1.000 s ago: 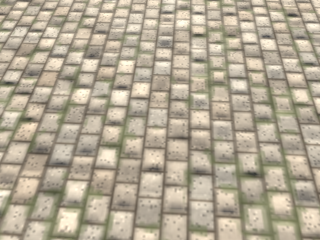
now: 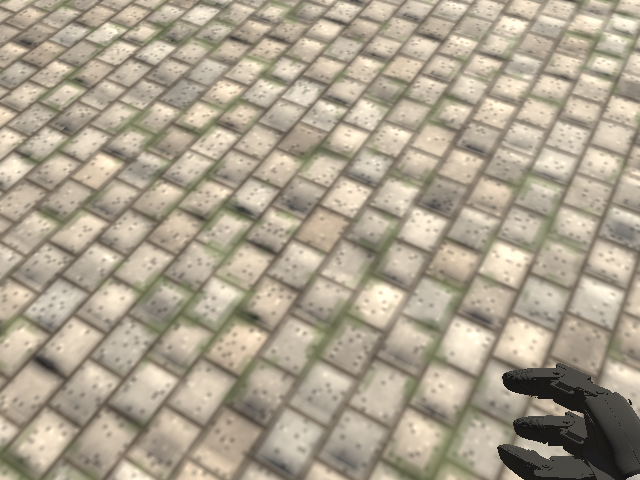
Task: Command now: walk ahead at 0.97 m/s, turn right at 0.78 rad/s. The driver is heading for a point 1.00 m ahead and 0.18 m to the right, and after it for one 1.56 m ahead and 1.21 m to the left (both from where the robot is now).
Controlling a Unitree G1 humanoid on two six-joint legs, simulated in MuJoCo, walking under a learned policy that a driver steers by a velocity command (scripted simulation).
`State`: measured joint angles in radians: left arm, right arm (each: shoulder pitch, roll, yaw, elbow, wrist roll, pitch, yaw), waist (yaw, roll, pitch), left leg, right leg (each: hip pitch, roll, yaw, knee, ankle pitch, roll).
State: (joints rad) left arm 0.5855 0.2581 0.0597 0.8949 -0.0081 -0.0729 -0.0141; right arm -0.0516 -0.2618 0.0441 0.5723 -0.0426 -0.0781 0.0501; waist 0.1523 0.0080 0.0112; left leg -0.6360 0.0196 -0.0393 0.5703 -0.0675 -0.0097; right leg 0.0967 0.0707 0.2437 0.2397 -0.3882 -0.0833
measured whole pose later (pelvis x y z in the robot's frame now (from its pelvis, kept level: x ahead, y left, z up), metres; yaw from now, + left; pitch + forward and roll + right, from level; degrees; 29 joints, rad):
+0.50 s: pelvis +0.44 -0.06 -0.04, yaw -27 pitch +1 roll +2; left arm -0.01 0.32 0.03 0.64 0.04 -0.04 -0.06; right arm 0.47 -0.27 -0.03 0.88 -0.02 -0.07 -0.01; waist -0.05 -0.05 0.06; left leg 0.09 0.07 0.24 0.89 -0.46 -0.06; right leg -0.59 0.08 -0.12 0.68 -0.10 -0.20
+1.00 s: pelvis +0.67 -0.13 -0.01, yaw -21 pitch +0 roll -1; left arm 0.16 0.25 0.04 0.78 0.02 0.00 0.03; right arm 0.29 -0.24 -0.04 0.73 -0.02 -0.01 0.02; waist -0.03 -0.01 0.08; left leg -0.44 -0.05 0.05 0.65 -0.20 0.11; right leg -0.27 0.05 -0.15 0.93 -0.53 -0.04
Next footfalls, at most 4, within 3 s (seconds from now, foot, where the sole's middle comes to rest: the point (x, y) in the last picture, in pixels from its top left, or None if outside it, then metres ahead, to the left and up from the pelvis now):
0.04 left None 0.22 0.14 -0.77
0.48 right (466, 418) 0.60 -0.16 -0.77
0.96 left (446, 326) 0.81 -0.12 -0.77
1.40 right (527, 345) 0.79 -0.30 -0.77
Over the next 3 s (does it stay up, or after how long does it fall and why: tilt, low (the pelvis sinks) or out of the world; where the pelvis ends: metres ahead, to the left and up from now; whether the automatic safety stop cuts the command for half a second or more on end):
stays up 0.97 -0.06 0.01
